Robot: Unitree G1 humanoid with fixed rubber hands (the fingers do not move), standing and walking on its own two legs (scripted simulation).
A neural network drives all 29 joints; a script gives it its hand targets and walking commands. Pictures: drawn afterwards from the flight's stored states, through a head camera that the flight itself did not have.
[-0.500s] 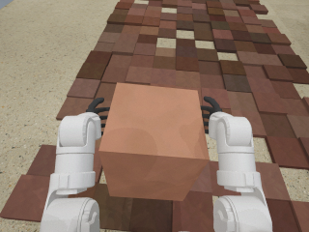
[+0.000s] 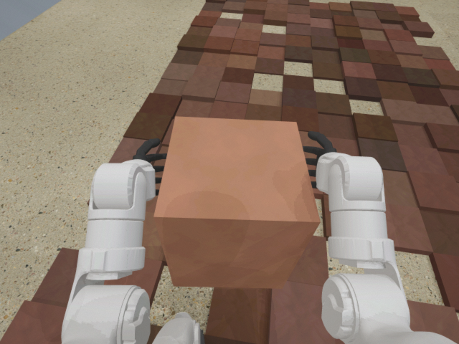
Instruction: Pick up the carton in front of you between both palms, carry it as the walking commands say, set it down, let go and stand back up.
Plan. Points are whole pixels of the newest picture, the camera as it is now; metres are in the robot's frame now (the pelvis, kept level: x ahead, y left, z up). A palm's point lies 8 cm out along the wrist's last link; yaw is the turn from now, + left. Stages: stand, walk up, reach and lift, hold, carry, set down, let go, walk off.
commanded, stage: carry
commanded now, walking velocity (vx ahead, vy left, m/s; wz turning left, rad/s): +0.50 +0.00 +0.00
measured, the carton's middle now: (232, 207) +0.35 +0.01 +0.04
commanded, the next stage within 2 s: none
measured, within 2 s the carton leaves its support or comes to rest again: neither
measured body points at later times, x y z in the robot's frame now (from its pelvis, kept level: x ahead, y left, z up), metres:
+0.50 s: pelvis +0.25 +0.00 +0.01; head +0.28 -0.01 +0.46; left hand +0.64 +0.13 +0.15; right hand +0.64 -0.17 +0.15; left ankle +0.19 +0.11 -0.69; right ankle +0.34 -0.09 -0.72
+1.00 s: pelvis +0.36 +0.02 +0.02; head +0.39 +0.03 +0.47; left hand +0.75 +0.18 +0.18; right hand +0.76 -0.12 +0.18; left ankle +0.31 +0.12 -0.71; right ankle +0.34 -0.09 -0.72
